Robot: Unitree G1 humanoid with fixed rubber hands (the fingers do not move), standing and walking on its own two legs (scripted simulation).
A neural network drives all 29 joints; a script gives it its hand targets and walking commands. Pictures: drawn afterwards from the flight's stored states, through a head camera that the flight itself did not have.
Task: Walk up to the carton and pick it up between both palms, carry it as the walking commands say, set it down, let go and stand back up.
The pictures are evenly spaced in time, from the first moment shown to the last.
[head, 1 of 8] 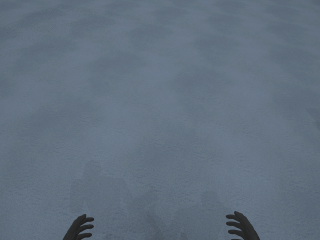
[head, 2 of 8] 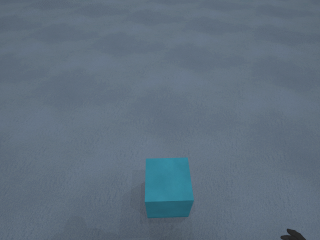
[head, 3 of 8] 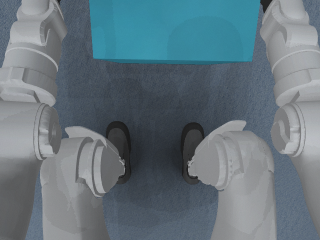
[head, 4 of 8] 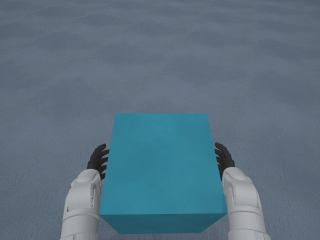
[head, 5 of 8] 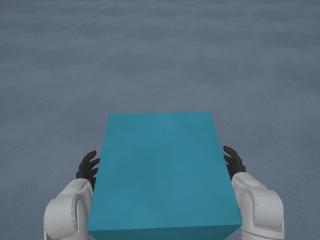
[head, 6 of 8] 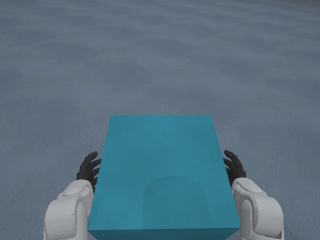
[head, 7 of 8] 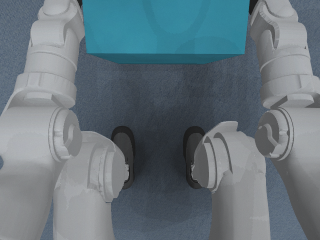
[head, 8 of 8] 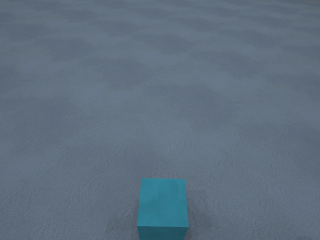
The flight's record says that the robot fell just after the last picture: no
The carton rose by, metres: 0.67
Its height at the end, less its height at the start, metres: +0.00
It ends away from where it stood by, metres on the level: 0.57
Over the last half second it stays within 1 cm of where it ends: yes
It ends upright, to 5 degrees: yes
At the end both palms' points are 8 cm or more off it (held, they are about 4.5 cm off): yes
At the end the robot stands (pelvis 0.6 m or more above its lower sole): yes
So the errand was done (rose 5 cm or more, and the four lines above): yes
